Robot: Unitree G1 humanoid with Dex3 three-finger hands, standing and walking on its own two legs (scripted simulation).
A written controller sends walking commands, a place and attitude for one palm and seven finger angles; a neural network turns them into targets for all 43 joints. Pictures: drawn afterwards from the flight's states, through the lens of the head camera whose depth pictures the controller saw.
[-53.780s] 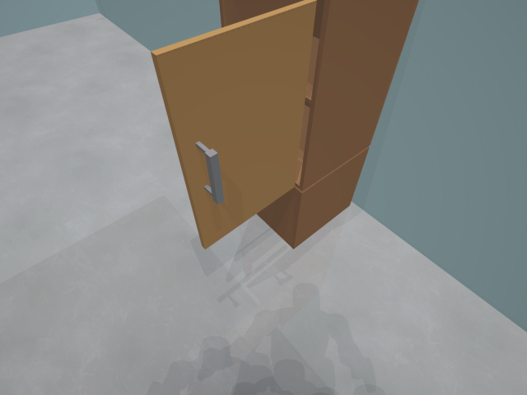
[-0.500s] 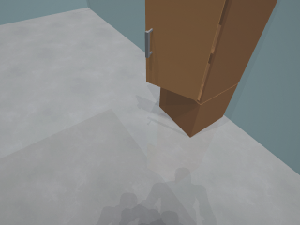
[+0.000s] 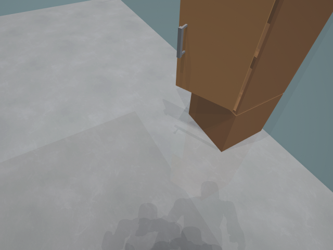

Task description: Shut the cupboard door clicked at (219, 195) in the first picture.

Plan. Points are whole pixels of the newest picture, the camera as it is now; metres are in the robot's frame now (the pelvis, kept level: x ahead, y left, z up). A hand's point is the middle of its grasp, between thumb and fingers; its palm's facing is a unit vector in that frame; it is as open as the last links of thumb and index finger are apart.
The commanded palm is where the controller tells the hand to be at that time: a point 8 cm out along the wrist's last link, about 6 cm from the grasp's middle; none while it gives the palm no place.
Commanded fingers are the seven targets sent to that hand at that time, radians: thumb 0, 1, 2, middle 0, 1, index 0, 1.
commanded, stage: walk to a spot facing it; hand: left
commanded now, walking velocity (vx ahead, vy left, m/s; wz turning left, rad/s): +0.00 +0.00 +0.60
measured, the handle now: (182, 41) +1.03 -0.03 -0.03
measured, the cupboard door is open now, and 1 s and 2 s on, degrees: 25 25 25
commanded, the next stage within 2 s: turn to face it in 1.10 s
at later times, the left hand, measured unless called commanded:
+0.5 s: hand out of the picture +0.06 +0.25 -0.15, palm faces +0.28 -0.92 -0.27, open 7.4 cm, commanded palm none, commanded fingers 0.00 0.90 0.90 -0.20 -0.30 -0.20 -0.30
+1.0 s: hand out of the picture -0.02 +0.20 -0.19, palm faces +0.66 -0.72 -0.21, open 7.4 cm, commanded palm none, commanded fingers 0.00 0.90 0.90 -0.20 -0.30 -0.20 -0.30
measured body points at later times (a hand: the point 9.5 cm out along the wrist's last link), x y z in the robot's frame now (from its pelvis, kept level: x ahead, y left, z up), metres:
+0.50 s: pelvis +0.03 +0.01 +0.00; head +0.07 +0.02 +0.45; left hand +0.04 +0.29 -0.13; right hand +0.10 -0.22 -0.16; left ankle +0.01 +0.13 -0.74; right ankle +0.06 -0.10 -0.73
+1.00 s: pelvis +0.16 +0.11 -0.03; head +0.20 +0.15 +0.41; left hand -0.06 +0.24 -0.17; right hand +0.45 +0.02 -0.15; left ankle +0.19 +0.22 -0.74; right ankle +0.11 -0.09 -0.67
